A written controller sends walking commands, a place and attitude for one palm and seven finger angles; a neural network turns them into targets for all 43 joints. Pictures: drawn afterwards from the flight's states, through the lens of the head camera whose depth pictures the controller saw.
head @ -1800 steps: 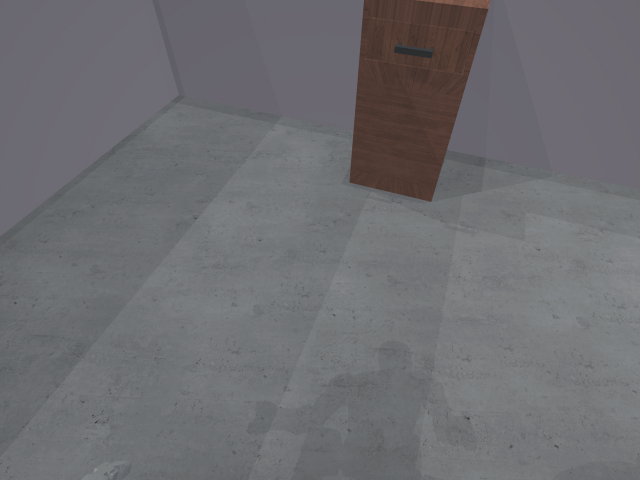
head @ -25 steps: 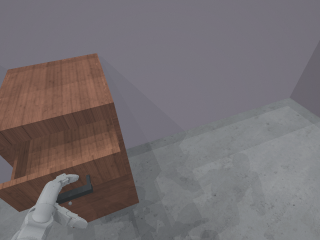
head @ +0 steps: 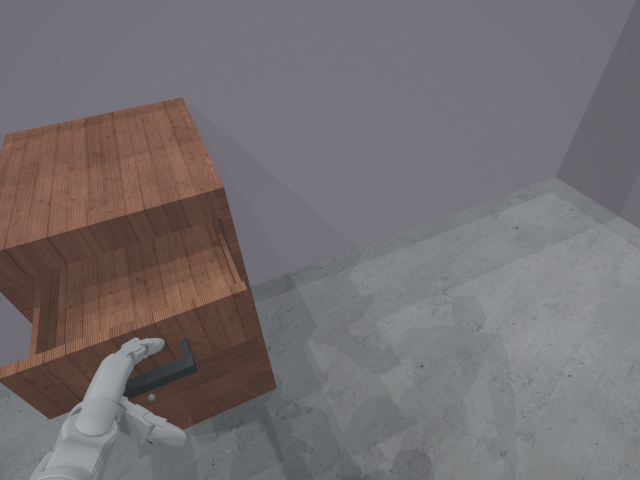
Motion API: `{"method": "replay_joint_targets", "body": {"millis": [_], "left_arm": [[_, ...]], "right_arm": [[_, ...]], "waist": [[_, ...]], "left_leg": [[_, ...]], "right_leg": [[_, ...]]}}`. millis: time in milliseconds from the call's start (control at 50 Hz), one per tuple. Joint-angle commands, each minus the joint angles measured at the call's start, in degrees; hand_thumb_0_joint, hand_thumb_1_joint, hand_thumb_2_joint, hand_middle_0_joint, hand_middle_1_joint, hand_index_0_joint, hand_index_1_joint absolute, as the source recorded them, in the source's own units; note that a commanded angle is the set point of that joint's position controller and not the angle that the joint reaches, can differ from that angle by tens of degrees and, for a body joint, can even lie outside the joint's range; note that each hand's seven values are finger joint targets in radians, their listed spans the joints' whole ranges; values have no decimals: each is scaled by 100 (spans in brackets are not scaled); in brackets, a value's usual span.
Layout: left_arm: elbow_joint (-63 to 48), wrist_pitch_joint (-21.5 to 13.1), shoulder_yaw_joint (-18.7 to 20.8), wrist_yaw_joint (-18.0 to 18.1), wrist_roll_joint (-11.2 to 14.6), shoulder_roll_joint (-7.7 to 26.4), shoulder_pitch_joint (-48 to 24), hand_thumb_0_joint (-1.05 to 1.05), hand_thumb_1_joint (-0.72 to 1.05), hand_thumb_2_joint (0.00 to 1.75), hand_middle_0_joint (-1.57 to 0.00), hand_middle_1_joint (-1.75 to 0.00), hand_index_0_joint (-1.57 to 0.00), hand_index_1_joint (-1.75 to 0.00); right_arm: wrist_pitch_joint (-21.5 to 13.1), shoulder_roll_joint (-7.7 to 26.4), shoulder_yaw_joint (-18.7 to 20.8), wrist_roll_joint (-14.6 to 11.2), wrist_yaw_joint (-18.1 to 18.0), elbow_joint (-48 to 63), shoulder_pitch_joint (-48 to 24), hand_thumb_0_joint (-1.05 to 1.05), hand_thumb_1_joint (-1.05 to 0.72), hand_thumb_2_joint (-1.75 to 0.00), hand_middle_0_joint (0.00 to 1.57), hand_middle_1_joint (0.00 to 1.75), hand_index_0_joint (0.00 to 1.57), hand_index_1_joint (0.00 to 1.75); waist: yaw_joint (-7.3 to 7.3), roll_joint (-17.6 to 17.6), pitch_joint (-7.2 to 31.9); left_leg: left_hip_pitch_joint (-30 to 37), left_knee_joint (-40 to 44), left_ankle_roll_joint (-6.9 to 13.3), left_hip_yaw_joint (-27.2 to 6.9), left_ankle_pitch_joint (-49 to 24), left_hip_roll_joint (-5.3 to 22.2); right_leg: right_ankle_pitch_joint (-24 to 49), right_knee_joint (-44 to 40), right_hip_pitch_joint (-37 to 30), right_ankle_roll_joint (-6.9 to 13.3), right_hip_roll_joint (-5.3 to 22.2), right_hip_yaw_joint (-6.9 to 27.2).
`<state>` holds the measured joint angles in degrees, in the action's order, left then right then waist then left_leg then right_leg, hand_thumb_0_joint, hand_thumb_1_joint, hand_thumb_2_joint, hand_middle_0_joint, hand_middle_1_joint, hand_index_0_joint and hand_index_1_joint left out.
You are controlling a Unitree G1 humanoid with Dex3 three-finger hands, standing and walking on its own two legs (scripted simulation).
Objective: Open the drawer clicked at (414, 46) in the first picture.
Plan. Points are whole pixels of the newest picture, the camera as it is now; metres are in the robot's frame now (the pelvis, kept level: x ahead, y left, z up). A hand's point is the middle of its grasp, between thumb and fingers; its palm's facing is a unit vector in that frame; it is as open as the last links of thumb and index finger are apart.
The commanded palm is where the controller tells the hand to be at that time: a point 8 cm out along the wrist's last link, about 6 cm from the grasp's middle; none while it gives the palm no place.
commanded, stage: relax the arm and regain balance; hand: left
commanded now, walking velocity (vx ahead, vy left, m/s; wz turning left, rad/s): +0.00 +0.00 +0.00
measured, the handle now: (150, 369) +0.33 +0.27 -0.09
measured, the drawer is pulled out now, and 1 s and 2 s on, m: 0.19 0.19 0.19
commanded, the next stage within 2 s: stand and wait in 0.08 s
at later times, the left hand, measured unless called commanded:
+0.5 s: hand (150, 398) +0.26 +0.24 -0.04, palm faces -0.05 -0.86 -0.50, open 15.2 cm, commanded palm none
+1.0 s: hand (150, 396) +0.26 +0.24 -0.04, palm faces -0.02 -0.86 -0.50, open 15.0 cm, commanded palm none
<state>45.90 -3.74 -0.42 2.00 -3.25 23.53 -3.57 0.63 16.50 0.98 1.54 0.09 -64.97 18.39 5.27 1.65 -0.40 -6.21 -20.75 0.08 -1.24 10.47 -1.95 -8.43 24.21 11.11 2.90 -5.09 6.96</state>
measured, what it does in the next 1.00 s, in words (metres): stands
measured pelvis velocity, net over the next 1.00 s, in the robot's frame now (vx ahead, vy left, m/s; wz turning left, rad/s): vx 0.02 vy -0.01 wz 0.03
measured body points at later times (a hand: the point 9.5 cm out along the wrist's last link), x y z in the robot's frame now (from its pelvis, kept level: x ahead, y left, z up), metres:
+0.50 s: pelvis +0.01 +0.00 +0.00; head -0.01 -0.02 +0.45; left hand +0.26 +0.28 -0.01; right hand +0.04 -0.30 -0.15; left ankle +0.01 +0.12 -0.74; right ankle +0.05 -0.08 -0.74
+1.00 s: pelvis +0.02 -0.01 +0.00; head +0.00 -0.03 +0.45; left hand +0.26 +0.28 -0.01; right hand +0.05 -0.30 -0.15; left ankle +0.01 +0.12 -0.74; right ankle +0.05 -0.08 -0.74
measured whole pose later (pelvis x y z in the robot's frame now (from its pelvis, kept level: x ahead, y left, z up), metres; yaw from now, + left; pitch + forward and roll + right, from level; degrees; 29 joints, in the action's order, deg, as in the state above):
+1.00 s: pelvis +0.02 -0.01 +0.00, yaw +2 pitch -3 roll +1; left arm 44.0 -6.4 -0.9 1.5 -2.8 24.2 -2.2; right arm 0.3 18.9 1.5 0.8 0.4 -63.3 12.7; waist 3.2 1.7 -0.6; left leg -5.2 -18.6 -1.0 -3.3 10.4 -0.9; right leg -8.2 20.9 9.2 3.8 -5.7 5.0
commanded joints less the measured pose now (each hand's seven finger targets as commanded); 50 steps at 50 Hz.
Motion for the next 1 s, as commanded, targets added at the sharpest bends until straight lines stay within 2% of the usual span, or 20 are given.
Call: {"method": "replay_joint_targets", "body": {"millis": [0,40,80,160,200,240,360,440,520,700,760,880,980], "left_arm": [[253,255,307,-22,215,666,491,0,-50,30,-15,-30,-15,-30],[230,248,313,-19,219,646,500,0,-50,30,-15,-30,-15,-30],[184,228,327,-23,208,655,518,0,-50,30,-15,-30,-15,-30],[191,218,314,-24,217,662,470,0,-50,30,-15,-30,-15,-30],[193,208,305,-26,216,673,463,0,-50,30,-15,-30,-15,-30],[187,200,313,-28,216,701,446,0,-50,30,-15,-30,-15,-30],[202,167,290,-41,223,751,435,0,-50,30,-15,-30,-15,-30],[206,155,293,-46,228,790,419,0,-50,30,-15,-30,-15,-30],[198,147,299,-48,230,819,433,0,-50,30,-15,-30,-15,-30],[171,118,301,-16,252,829,437,0,-50,30,-15,-30,-15,-30],[167,119,317,-9,255,849,477,0,-50,30,-15,-30,-15,-30],[156,132,316,-25,248,852,455,0,-50,30,-15,-30,-15,-30],[153,132,317,-29,246,854,448,0,-50,30,-15,-30,-15,-30]], "right_arm": [[-171,1027,201,-8,-74,367,-210,0,-90,-90,20,30,20,30],[-181,1023,217,-12,-72,351,-248,0,-90,-90,20,30,20,30],[-204,1058,228,-37,-77,372,-312,0,-90,-90,20,30,20,30],[-212,1060,231,-31,-71,372,-373,0,-90,-90,20,30,20,30],[-218,1060,232,-42,-68,385,-407,0,-90,-90,20,30,20,30],[-214,1093,237,-49,-63,381,-472,0,-90,-90,20,30,20,30],[-207,1169,221,-60,-46,418,-607,0,-90,-90,20,30,20,30],[-194,1202,214,-61,-39,435,-653,0,-90,-90,20,30,20,30],[-177,1222,217,-65,-31,451,-656,0,-90,-90,20,30,20,30],[-173,1249,217,-74,-46,475,-639,0,-90,-90,20,30,20,30],[-159,1237,224,-80,-45,480,-645,0,-90,-90,20,30,20,30],[-150,1248,220,-83,-33,478,-647,0,-90,-90,20,30,20,30],[-157,1250,216,-83,-23,484,-632,0,-90,-90,20,30,20,30]], "waist": [[-503,-653,-335],[-512,-787,-313],[-514,-648,-283],[-488,-725,-238],[-471,-617,-188],[-482,-793,-198],[-462,-622,-109],[-463,-787,-141],[-462,-762,-115],[-460,-742,12],[-482,-861,21],[-491,-696,-160],[-496,-752,-147]], "left_leg": [[-660,488,268,-778,250,589],[-671,465,274,-796,122,569],[-533,458,259,-758,13,576],[-533,495,251,-790,-86,593],[-428,475,251,-766,-195,611],[-476,479,240,-765,-171,589],[-307,478,200,-690,-300,578],[-324,450,194,-668,-295,551],[-315,402,189,-636,-263,530],[-188,381,162,-587,-627,571],[-233,349,163,-562,-557,538],[-226,411,166,-577,-374,530],[-245,426,180,-598,-345,531]], "right_leg": [[-978,-541,-4,-31,678,612],[-851,-521,-38,-28,671,624],[-750,-495,78,-21,665,603],[-616,-487,-19,-31,681,595],[-533,-493,5,-42,707,570],[-562,-556,-43,-63,710,611],[-479,-654,-30,-87,760,626],[-518,-757,-47,-128,782,669],[-572,-842,-70,-187,812,696],[261,-760,-305,-267,843,582],[259,-809,-385,-322,860,629],[-330,-918,-159,-293,820,633],[-458,-928,-170,-270,814,648]]}}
